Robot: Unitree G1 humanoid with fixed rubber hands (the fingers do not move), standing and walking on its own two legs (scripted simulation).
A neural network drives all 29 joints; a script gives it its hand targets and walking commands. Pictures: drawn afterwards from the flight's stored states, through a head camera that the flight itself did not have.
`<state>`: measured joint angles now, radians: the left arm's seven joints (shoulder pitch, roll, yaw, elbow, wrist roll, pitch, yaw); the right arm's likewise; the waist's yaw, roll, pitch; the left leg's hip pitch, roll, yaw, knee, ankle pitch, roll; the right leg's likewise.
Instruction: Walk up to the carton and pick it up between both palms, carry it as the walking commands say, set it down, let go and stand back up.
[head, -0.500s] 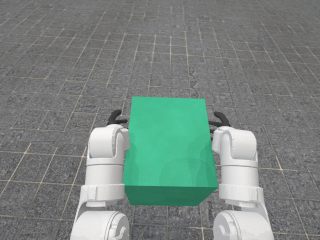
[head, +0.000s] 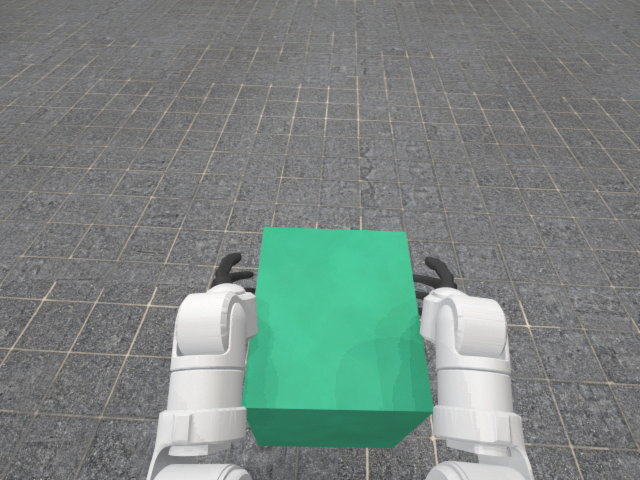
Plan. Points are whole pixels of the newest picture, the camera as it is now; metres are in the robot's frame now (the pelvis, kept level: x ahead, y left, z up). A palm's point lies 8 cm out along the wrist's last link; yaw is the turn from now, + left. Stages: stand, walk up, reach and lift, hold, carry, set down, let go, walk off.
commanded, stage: carry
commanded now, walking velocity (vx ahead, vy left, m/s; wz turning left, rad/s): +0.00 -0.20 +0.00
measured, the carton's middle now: (330, 341) +0.30 -0.01 -0.01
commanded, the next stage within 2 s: none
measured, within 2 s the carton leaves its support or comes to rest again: neither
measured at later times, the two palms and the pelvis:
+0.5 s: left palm (334, 379) +0.20 +0.00 +0.10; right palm (591, 384) +0.20 -0.27 +0.09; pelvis -0.11 -0.12 +0.00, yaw -1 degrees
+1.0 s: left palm out of the picture +0.12 -0.01 +0.06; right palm out of the picture +0.09 -0.27 +0.07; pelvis -0.19 -0.10 -0.01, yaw -9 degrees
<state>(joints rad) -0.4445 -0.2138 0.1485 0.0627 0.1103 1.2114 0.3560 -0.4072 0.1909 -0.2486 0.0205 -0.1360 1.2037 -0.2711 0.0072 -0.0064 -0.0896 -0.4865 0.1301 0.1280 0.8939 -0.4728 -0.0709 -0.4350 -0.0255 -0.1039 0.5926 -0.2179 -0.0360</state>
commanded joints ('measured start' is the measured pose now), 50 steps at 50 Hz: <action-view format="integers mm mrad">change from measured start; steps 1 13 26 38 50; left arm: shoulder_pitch -454 -572 -677 -562 -575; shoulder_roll -1019 -1020 -945 -1022 -967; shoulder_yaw -509 -622 -484 -497 -549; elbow -58 -158 50 -14 -17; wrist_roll -327 -429 -368 -330 -346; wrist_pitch -10 -17 -26 -64 -86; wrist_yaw -468 -495 -500 -496 -497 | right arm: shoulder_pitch -699 -575 -885 -646 -609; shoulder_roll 1057 1021 1033 1047 971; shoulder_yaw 715 626 717 587 612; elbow -74 -31 59 116 67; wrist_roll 542 471 530 453 419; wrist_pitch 3 -4 -25 -43 -83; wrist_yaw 450 453 418 447 424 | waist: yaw -17 -11 -12 0 -69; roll -114 129 -188 117 147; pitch -379 -308 -315 -315 -233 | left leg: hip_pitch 107 160 199 -120 22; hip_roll -29 129 -74 -28 3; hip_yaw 17 -55 49 -168 -342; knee -317 -412 -265 -525 -598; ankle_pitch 94 189 75 -88 -355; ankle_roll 54 86 40 93 181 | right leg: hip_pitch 274 184 116 422 67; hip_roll -166 -2 -143 -29 -51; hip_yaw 111 22 150 0 -73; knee -66 -140 -346 31 27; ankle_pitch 462 23 -377 -86 -419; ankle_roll -91 47 17 35 70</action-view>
